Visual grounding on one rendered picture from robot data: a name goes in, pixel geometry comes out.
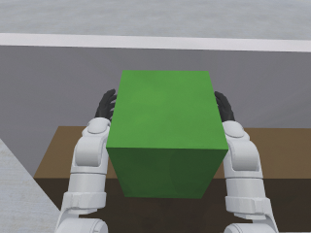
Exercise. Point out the robot left upper arm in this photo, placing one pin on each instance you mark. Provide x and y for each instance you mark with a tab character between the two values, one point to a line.
82	225

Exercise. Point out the left robot hand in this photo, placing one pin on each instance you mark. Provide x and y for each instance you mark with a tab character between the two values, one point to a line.
105	105

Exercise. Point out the robot left forearm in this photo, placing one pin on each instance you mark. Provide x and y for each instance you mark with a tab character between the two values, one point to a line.
86	189

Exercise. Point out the robot right upper arm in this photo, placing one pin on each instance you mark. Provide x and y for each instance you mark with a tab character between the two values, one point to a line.
249	228

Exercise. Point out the carton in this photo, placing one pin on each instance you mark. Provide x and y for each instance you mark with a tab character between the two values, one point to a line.
166	138

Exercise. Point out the robot right forearm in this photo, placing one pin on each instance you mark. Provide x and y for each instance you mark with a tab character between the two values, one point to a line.
244	180

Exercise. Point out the pedestal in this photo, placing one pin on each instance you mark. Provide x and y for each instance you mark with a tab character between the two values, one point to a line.
285	161

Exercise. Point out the right robot hand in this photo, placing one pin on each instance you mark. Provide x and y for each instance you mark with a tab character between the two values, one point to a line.
224	107

